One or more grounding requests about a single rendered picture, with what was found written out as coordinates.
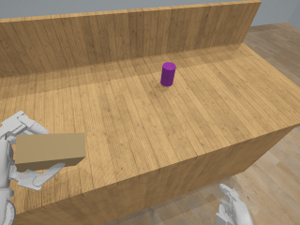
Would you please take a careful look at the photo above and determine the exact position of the table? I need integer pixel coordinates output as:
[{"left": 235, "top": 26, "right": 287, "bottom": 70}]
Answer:
[{"left": 0, "top": 0, "right": 300, "bottom": 225}]

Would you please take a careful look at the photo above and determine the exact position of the sponge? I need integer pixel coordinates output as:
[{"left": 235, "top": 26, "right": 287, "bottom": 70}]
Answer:
[{"left": 14, "top": 132, "right": 86, "bottom": 173}]

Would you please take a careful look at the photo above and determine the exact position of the robot left forearm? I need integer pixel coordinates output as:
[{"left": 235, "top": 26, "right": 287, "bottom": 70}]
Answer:
[{"left": 0, "top": 187, "right": 16, "bottom": 225}]

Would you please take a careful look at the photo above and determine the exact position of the robot right hand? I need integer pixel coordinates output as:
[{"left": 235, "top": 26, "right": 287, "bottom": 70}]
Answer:
[{"left": 216, "top": 184, "right": 253, "bottom": 225}]

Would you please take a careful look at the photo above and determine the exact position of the robot left hand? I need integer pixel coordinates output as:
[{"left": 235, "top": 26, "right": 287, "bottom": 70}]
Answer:
[{"left": 0, "top": 111, "right": 66, "bottom": 191}]

